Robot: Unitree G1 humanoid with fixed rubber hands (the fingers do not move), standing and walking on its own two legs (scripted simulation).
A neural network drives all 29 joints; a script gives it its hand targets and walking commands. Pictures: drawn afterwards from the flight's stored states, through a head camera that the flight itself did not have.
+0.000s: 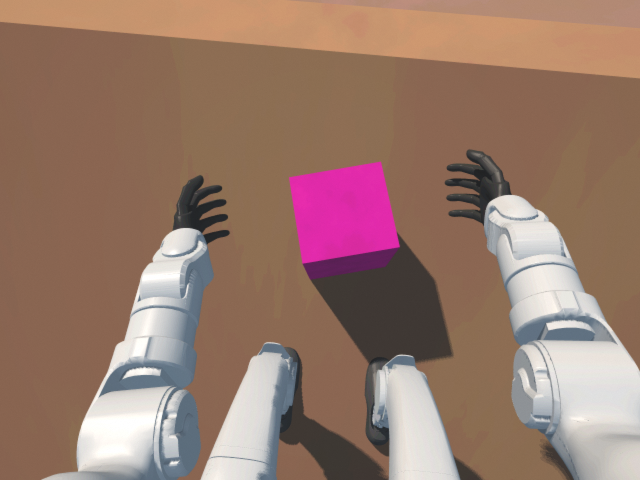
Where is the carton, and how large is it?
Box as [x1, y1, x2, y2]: [289, 162, 399, 279]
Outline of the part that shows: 380,162 289,177 302,263 310,279 385,266 399,247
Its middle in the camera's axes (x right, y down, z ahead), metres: +0.06 -0.03 +0.97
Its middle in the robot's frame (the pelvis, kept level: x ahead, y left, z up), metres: +0.54 +0.03 -0.54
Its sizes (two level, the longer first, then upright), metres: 0.210 0.200 0.250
